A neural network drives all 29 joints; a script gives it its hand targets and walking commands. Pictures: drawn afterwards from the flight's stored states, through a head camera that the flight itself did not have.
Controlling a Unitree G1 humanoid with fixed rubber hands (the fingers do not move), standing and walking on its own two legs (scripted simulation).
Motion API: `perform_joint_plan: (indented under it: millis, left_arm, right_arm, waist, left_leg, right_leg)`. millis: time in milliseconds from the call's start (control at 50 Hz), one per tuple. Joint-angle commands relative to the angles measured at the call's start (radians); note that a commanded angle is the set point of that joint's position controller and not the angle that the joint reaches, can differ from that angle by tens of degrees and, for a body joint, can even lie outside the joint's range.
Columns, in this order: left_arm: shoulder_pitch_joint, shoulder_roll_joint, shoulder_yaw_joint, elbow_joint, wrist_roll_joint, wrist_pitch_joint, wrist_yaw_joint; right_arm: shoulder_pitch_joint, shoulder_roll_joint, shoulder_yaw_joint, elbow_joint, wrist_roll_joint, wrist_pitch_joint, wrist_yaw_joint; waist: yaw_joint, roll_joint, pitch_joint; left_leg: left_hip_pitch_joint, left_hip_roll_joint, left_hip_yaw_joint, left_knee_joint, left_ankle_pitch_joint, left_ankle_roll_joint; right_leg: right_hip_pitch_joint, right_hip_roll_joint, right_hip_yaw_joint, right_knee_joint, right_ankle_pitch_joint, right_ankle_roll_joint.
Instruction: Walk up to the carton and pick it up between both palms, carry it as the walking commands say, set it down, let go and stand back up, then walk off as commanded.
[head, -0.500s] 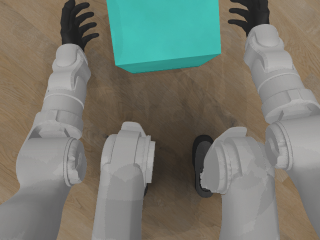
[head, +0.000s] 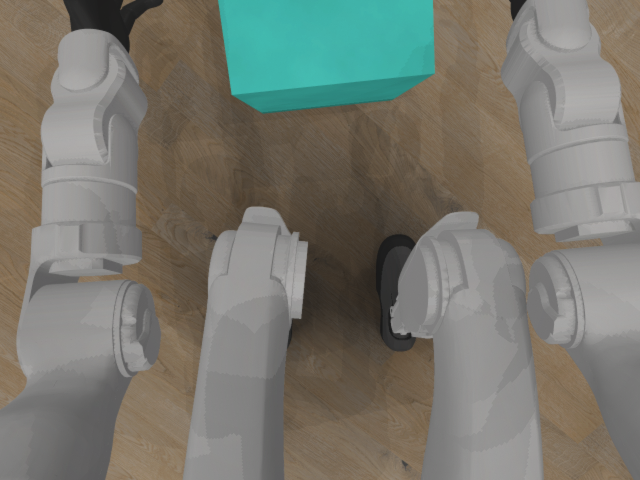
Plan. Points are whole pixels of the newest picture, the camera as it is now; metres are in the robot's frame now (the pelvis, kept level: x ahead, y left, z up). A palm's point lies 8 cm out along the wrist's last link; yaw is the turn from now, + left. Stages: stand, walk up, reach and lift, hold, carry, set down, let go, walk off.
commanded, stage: set down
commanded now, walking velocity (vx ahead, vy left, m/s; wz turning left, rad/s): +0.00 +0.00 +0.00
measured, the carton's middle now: (322, 17) +0.56 +0.04 -0.29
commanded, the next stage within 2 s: let go in 0.98 s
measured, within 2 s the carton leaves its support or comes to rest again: neither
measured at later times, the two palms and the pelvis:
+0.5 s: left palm out of the picture +0.51 +0.23 +0.01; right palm out of the picture +0.55 -0.15 +0.01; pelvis -0.01 +0.00 +0.13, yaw +0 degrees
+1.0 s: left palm out of the picture +0.51 +0.23 +0.15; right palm out of the picture +0.54 -0.15 +0.14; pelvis +0.00 -0.01 +0.25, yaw +0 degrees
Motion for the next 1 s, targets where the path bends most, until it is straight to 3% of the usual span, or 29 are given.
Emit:
perform_joint_plan:
  millis: [0, 20, 60, 140, 160, 180, 220, 240, 260, 300, 320, 360, 380, 440, 460, 500, 520, 540, 560, 620, 640, 680, 720, 760, 780, 800, 880, 920, 980]
  left_arm:
    - [-0.253, 0.141, 0.012, -0.178, -0.012, 0.011, -0.003]
    - [-0.284, 0.117, 0.004, -0.063, -0.021, 0.019, -0.013]
    - [-0.301, 0.130, -0.002, -0.156, -0.036, 0.031, -0.015]
    - [-0.291, 0.233, 0.067, -0.150, 0.007, 0.040, -0.014]
    - [-0.280, 0.157, -0.005, -0.123, -0.022, 0.054, -0.016]
    - [-0.282, 0.159, 0.027, -0.131, -0.016, 0.055, -0.017]
    - [-0.278, 0.174, 0.003, -0.058, 0.005, 0.068, -0.017]
    - [-0.332, 0.235, 0.044, -0.320, 0.016, 0.066, -0.005]
    - [-0.331, 0.185, 0.029, -0.147, -0.012, 0.078, -0.014]
    - [-0.293, 0.138, 0.006, -0.155, -0.006, 0.099, -0.025]
    - [-0.286, 0.194, 0.050, -0.178, 0.022, 0.092, -0.024]
    - [-0.322, 0.195, 0.024, -0.275, 0.005, 0.096, -0.026]
    - [-0.299, 0.235, 0.069, -0.267, 0.026, 0.098, -0.015]
    - [-0.280, 0.175, 0.017, -0.200, 0.007, 0.118, -0.028]
    - [-0.291, 0.237, 0.053, -0.287, 0.032, 0.106, -0.032]
    - [-0.284, 0.227, 0.039, -0.187, 0.024, 0.128, -0.033]
    - [-0.330, 0.223, 0.057, -0.312, 0.027, 0.125, -0.034]
    - [-0.271, 0.207, 0.035, -0.173, 0.022, 0.121, -0.041]
    - [-0.260, 0.197, 0.056, -0.359, 0.036, 0.116, -0.034]
    - [-0.243, 0.200, 0.060, -0.220, 0.029, 0.129, -0.055]
    - [-0.259, 0.238, 0.088, -0.309, 0.003, 0.127, -0.050]
    - [-0.231, 0.197, 0.033, -0.266, 0.006, 0.147, -0.063]
    - [-0.289, 0.208, 0.026, -0.287, 0.004, 0.137, -0.070]
    - [-0.227, 0.221, 0.058, -0.265, 0.037, 0.126, -0.073]
    - [-0.261, 0.225, 0.069, -0.216, 0.007, 0.124, -0.076]
    - [-0.278, 0.173, 0.035, -0.203, 0.022, 0.128, -0.082]
    - [-0.215, 0.157, 0.104, -0.065, 0.086, 0.085, -0.097]
    - [-0.184, 0.156, 0.135, -0.068, 0.122, 0.021, -0.113]
    - [-0.195, 0.136, 0.124, -0.021, 0.134, 0.004, -0.116]
  right_arm:
    - [-0.270, -0.155, -0.063, -0.139, -0.040, 0.003, 0.002]
    - [-0.309, -0.084, -0.019, -0.091, -0.016, 0.015, 0.008]
    - [-0.302, -0.159, -0.066, -0.163, -0.058, 0.013, 0.004]
    - [-0.321, -0.172, -0.054, -0.168, -0.051, 0.029, 0.013]
    - [-0.292, -0.148, -0.079, -0.123, -0.043, 0.039, 0.016]
    - [-0.325, -0.136, -0.052, -0.135, -0.034, 0.045, 0.022]
    - [-0.331, -0.120, -0.046, -0.082, -0.027, 0.067, 0.021]
    - [-0.359, -0.161, -0.062, -0.351, -0.032, 0.059, 0.023]
    - [-0.372, -0.132, -0.022, -0.167, -0.021, 0.081, 0.024]
    - [-0.319, -0.098, -0.009, -0.131, -0.020, 0.102, 0.028]
    - [-0.348, -0.127, -0.026, -0.184, -0.029, 0.100, 0.019]
    - [-0.344, -0.132, -0.045, -0.270, -0.020, 0.098, 0.028]
    - [-0.343, -0.171, -0.052, -0.266, -0.022, 0.105, 0.026]
    - [-0.317, -0.142, -0.042, -0.171, -0.031, 0.131, 0.030]
    - [-0.330, -0.158, -0.065, -0.308, -0.033, 0.115, 0.021]
    - [-0.294, -0.122, -0.036, -0.156, -0.021, 0.148, 0.030]
    - [-0.321, -0.143, -0.061, -0.290, -0.032, 0.134, 0.027]
    - [-0.291, -0.115, -0.033, -0.146, -0.018, 0.140, 0.036]
    - [-0.310, -0.148, -0.063, -0.368, -0.006, 0.121, 0.033]
    - [-0.309, -0.138, -0.050, -0.277, -0.031, 0.141, 0.041]
    - [-0.368, -0.150, -0.028, -0.371, -0.036, 0.140, 0.041]
    - [-0.245, -0.152, -0.051, -0.236, -0.061, 0.162, 0.031]
    - [-0.264, -0.160, -0.066, -0.231, -0.044, 0.150, 0.042]
    - [-0.234, -0.170, -0.061, -0.293, -0.046, 0.126, 0.047]
    - [-0.275, -0.116, -0.022, -0.225, -0.040, 0.137, 0.053]
    - [-0.302, -0.134, -0.046, -0.232, -0.046, 0.132, 0.056]
    - [-0.285, -0.055, -0.042, -0.105, -0.075, 0.100, 0.063]
    - [-0.207, -0.041, -0.074, -0.068, -0.130, 0.052, 0.070]
    - [-0.201, -0.043, -0.104, -0.067, -0.172, 0.027, 0.065]
  waist:
    - [0.026, 0.040, -2.003]
    - [0.021, 0.022, -1.919]
    - [-0.031, 0.015, -2.040]
    - [0.025, -0.022, -2.090]
    - [-0.027, 0.024, -2.019]
    - [0.034, -0.011, -2.070]
    - [0.026, 0.033, -2.046]
    - [0.032, 0.017, -2.294]
    - [0.050, -0.017, -2.129]
    - [0.027, -0.014, -2.164]
    - [0.062, -0.012, -2.175]
    - [0.020, 0.017, -2.290]
    - [0.057, 0.013, -2.246]
    - [0.032, -0.003, -2.124]
    - [0.031, -0.009, -2.266]
    - [0.044, 0.033, -2.176]
    - [0.032, 0.021, -2.282]
    - [0.041, 0.026, -2.151]
    - [0.059, 0.055, -2.325]
    - [0.050, 0.015, -2.193]
    - [0.062, -0.092, -2.303]
    - [0.001, -0.012, -2.266]
    - [0.010, 0.052, -2.141]
    - [-0.002, 0.053, -2.178]
    - [0.017, -0.064, -2.168]
    - [0.030, 0.030, -2.084]
    - [0.063, -0.009, -1.955]
    - [0.049, -0.020, -1.964]
    - [0.016, -0.029, -1.940]
  left_leg:
    - [0.708, 0.000, 0.024, -0.338, 0.462, -0.034]
    - [0.647, 0.003, 0.027, -0.356, 0.376, -0.025]
    - [0.707, 0.000, 0.025, -0.393, 0.421, -0.034]
    - [0.708, -0.008, 0.041, -0.438, 0.427, -0.036]
    - [0.720, -0.005, 0.017, -0.499, 0.424, -0.033]
    - [0.785, -0.011, 0.024, -0.499, 0.405, -0.027]
    - [0.804, -0.001, 0.012, -0.527, 0.362, -0.017]
    - [0.945, -0.010, 0.032, -0.545, 0.451, -0.023]
    - [0.812, -0.005, 0.036, -0.537, 0.402, -0.029]
    - [0.798, -0.011, 0.049, -0.598, 0.381, -0.032]
    - [0.841, -0.008, 0.043, -0.607, 0.410, -0.033]
    - [0.972, -0.009, 0.027, -0.626, 0.504, -0.034]
    - [0.928, -0.011, 0.042, -0.638, 0.486, -0.045]
    - [0.932, -0.008, 0.027, -0.724, 0.421, -0.039]
    - [1.032, -0.005, 0.025, -0.715, 0.498, -0.036]
    - [0.987, -0.005, 0.026, -0.768, 0.459, -0.041]
    - [1.073, -0.015, 0.026, -0.780, 0.524, -0.041]
    - [0.997, -0.012, 0.018, -0.778, 0.497, -0.040]
    - [1.141, -0.021, 0.026, -0.795, 0.598, -0.045]
    - [1.081, -0.012, 0.019, -0.855, 0.527, -0.042]
    - [1.108, -0.022, 0.031, -0.864, 0.567, -0.033]
    - [1.073, -0.022, 0.027, -0.932, 0.579, -0.046]
    - [1.196, -0.014, 0.005, -0.989, 0.522, -0.037]
    - [1.228, -0.006, 0.011, -0.996, 0.566, -0.041]
    - [1.178, -0.012, 0.016, -1.023, 0.559, -0.032]
    - [1.177, -0.009, 0.015, -1.050, 0.535, -0.039]
    - [1.119, 0.001, 0.029, -1.106, 0.510, -0.034]
    - [1.095, -0.019, 0.024, -1.111, 0.593, -0.039]
    - [1.190, 0.002, -0.003, -1.156, 0.541, -0.023]
  right_leg:
    - [0.759, 0.010, -0.028, -0.237, 0.347, -0.007]
    - [0.722, 0.016, -0.018, -0.275, 0.273, -0.010]
    - [0.824, 0.016, -0.033, -0.303, 0.327, -0.004]
    - [0.875, 0.027, -0.026, -0.353, 0.350, 0.004]
    - [0.830, 0.026, -0.043, -0.372, 0.329, 0.000]
    - [0.844, 0.020, -0.043, -0.395, 0.281, 0.006]
    - [0.798, 0.020, -0.045, -0.411, 0.232, 0.000]
    - [0.937, 0.035, -0.041, -0.451, 0.332, 0.010]
    - [0.899, 0.019, -0.022, -0.458, 0.266, 0.000]
    - [1.032, 0.022, -0.006, -0.515, 0.295, 0.000]
    - [0.999, 0.027, -0.018, -0.518, 0.301, 0.013]
    - [1.021, 0.031, -0.032, -0.534, 0.380, 0.010]
    - [1.038, 0.033, -0.005, -0.579, 0.361, 0.008]
    - [1.044, 0.025, -0.007, -0.641, 0.302, 0.010]
    - [1.102, 0.026, -0.013, -0.652, 0.366, 0.022]
    - [1.103, 0.024, -0.001, -0.683, 0.326, 0.010]
    - [1.174, 0.039, -0.013, -0.707, 0.392, 0.020]
    - [1.131, 0.026, 0.013, -0.707, 0.355, 0.005]
    - [1.222, 0.032, 0.017, -0.738, 0.465, 0.018]
    - [1.246, 0.027, 0.022, -0.789, 0.397, 0.015]
    - [1.348, 0.033, 0.009, -0.810, 0.442, 0.026]
    - [1.431, 0.033, 0.018, -0.827, 0.510, 0.021]
    - [1.324, 0.023, 0.023, -0.900, 0.406, 0.016]
    - [1.397, 0.025, 0.050, -0.947, 0.473, 0.009]
    - [1.459, 0.025, 0.028, -0.941, 0.472, 0.026]
    - [1.426, 0.016, 0.048, -0.979, 0.425, 0.021]
    - [1.429, 0.005, 0.050, -1.062, 0.399, 0.032]
    - [1.507, 0.013, 0.072, -1.036, 0.566, 0.030]
    - [1.415, 0.007, 0.016, -1.069, 0.447, 0.053]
